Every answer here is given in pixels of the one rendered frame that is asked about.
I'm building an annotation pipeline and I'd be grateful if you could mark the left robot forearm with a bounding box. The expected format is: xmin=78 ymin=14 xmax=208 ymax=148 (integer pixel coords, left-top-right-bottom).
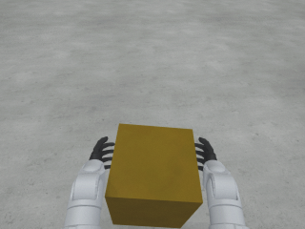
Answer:
xmin=61 ymin=159 xmax=106 ymax=229

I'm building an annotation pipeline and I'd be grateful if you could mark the right robot forearm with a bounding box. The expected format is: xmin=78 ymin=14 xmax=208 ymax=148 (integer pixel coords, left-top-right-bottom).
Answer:
xmin=202 ymin=159 xmax=250 ymax=229

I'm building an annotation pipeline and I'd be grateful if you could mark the carton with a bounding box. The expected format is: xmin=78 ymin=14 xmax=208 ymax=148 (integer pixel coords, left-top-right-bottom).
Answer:
xmin=105 ymin=123 xmax=203 ymax=229

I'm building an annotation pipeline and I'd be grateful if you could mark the robot left hand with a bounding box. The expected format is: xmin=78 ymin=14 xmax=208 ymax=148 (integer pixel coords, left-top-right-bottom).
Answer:
xmin=89 ymin=136 xmax=115 ymax=170

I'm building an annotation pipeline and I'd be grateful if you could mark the robot right hand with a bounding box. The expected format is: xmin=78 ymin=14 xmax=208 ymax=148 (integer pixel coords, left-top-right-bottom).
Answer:
xmin=194 ymin=137 xmax=217 ymax=172

